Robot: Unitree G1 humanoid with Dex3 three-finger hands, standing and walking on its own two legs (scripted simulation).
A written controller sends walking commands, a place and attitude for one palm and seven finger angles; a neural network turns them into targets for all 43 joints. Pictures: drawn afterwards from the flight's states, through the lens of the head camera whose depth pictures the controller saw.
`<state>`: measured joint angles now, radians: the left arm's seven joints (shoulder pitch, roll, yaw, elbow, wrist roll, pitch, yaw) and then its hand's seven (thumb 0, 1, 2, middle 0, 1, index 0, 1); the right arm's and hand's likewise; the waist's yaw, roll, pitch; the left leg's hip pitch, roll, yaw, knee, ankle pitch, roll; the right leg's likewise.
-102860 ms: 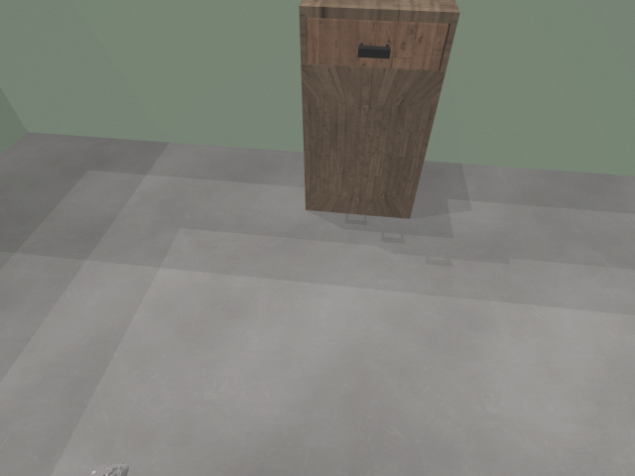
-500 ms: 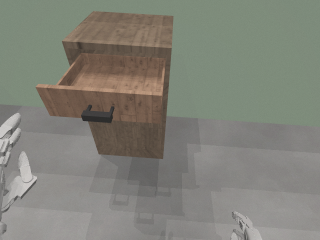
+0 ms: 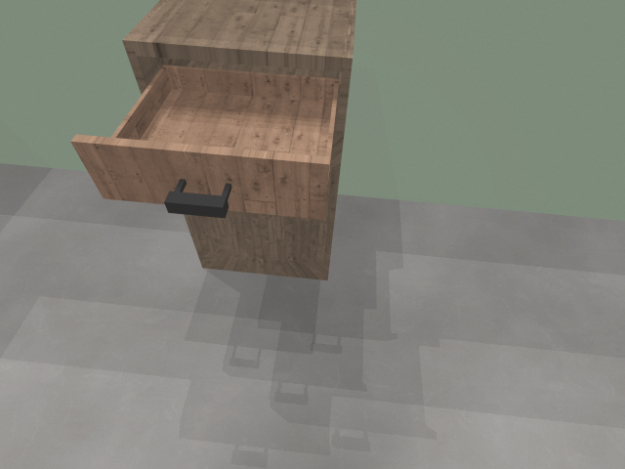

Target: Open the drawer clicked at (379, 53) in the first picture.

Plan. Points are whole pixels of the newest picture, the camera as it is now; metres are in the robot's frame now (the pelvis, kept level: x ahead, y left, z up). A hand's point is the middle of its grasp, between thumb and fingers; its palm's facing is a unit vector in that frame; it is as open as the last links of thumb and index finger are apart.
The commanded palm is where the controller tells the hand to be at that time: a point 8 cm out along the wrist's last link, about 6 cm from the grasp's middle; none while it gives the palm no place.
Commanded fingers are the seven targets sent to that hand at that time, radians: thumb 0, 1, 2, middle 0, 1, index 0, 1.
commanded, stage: let the arm hang, fingers relaxed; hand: left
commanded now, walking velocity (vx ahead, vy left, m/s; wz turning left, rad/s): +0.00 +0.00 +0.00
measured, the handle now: (201, 195) +0.54 +0.23 -0.01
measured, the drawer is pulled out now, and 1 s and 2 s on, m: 0.30 0.30 0.30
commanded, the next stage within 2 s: look to check the result in 0.60 s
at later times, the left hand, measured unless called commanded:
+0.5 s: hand out of the picture +0.00 +0.16 -0.18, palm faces +0.02 -0.98 -0.18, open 7.3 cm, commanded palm none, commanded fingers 0.00 0.90 0.90 -0.20 -0.30 -0.20 -0.30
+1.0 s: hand out of the picture +0.01 +0.16 -0.17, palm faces +0.01 -0.98 -0.18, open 7.4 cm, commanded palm none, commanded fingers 0.00 0.90 0.90 -0.20 -0.30 -0.20 -0.30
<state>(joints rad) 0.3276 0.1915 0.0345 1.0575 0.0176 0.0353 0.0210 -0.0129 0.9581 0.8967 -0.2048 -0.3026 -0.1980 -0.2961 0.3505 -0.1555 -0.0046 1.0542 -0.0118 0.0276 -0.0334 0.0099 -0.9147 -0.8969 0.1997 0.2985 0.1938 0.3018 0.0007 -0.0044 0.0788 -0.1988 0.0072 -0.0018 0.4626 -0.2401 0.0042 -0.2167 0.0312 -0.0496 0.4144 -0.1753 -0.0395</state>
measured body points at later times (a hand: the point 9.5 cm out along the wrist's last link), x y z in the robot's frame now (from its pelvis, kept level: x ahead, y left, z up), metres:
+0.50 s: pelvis +0.00 +0.00 +0.00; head +0.01 +0.00 +0.45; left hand +0.00 +0.22 -0.16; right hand -0.02 -0.19 -0.17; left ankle +0.01 +0.12 -0.74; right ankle +0.03 -0.10 -0.74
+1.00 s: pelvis +0.01 +0.00 +0.00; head +0.03 +0.00 +0.45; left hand +0.01 +0.22 -0.16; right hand -0.02 -0.20 -0.16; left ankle +0.01 +0.12 -0.74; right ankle +0.03 -0.10 -0.74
